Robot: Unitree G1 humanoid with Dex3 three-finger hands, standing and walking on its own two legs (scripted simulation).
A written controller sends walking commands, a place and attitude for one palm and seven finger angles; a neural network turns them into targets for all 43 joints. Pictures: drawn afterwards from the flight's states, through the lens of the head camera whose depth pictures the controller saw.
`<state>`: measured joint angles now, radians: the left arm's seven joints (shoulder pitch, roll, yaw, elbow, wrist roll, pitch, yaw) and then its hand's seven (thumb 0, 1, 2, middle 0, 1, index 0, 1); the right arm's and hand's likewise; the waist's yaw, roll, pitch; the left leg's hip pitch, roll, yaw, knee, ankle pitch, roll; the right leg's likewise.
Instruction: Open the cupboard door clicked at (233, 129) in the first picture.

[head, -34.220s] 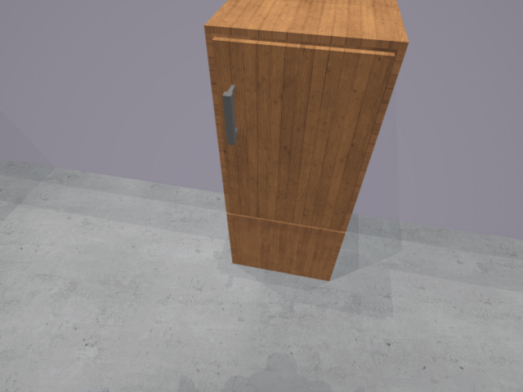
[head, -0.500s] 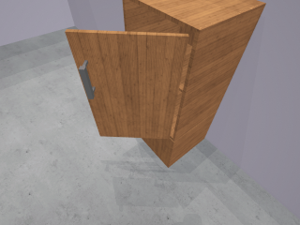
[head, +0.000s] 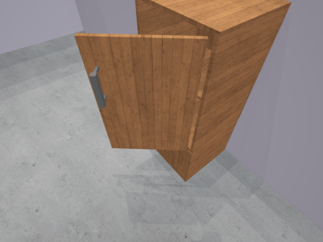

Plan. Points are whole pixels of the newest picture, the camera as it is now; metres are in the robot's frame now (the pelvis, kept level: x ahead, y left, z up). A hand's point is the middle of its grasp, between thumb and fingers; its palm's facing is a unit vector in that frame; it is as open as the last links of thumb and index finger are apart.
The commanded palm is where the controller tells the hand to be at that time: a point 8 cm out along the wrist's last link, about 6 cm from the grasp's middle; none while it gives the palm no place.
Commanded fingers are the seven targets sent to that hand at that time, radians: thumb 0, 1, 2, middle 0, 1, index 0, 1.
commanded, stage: look again from close up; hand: left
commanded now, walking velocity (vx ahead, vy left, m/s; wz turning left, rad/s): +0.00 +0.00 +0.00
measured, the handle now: (99, 87) +0.58 +0.25 +0.04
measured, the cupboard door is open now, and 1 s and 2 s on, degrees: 49 49 49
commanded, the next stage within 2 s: shuffle to correct the standing spot in 0.32 s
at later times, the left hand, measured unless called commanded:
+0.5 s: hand out of the picture -0.01 +0.20 -0.17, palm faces -0.01 -0.97 -0.23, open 7.4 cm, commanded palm none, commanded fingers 0.00 0.90 0.90 -0.20 -0.30 -0.20 -0.30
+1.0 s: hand out of the picture +0.10 +0.20 -0.17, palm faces +0.00 -0.97 -0.24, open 7.4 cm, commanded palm none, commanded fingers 0.00 0.90 0.90 -0.20 -0.30 -0.20 -0.30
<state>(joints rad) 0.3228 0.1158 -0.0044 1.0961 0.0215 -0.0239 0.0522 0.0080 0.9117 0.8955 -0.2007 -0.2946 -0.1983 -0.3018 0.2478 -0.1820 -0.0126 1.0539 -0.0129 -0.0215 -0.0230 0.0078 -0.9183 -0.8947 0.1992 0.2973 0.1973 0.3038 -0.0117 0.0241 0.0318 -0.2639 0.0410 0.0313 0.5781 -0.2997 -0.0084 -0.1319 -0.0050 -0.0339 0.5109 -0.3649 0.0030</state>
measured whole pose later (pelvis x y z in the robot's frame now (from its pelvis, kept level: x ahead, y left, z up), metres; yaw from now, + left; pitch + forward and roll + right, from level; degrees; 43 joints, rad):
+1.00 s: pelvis +0.05 +0.02 +0.00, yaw -1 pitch +0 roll +1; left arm 0.21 0.17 0.03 1.01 0.02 0.00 0.04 0.01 0.91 0.90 -0.20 -0.29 -0.20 -0.30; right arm 0.29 -0.13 0.00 1.08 -0.01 -0.02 -0.04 0.00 -0.91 -0.89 0.20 0.30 0.20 0.30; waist -0.01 0.00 0.10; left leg -0.17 -0.02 0.07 0.53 -0.36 0.02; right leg -0.31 -0.04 -0.06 0.60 -0.24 -0.01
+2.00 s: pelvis +0.05 +0.03 +0.00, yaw +0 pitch -1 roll +0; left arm 0.31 0.13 -0.01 1.10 0.02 -0.02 0.05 0.01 0.92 0.90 -0.20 -0.29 -0.20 -0.30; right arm 0.29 -0.16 0.02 1.10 -0.02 -0.03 -0.03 0.02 -0.94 -0.89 0.20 0.30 0.20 0.30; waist -0.01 0.02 0.01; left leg -0.18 0.00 0.07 0.51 -0.32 0.02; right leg -0.19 -0.02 -0.04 0.53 -0.32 0.00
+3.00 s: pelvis -0.02 +0.01 -0.07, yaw +3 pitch +11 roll -2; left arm 0.21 0.30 0.21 0.11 -0.29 -0.39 -0.40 0.01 0.31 0.64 -0.24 -0.68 -0.24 -0.68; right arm 0.21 -0.22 0.05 0.58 0.04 -0.24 -0.07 0.01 -0.90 -0.89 0.20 0.30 0.20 0.30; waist 0.01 0.04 -0.10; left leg -0.82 0.04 -0.03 1.11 -0.48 -0.01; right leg -0.77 -0.01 -0.14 1.06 -0.48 -0.05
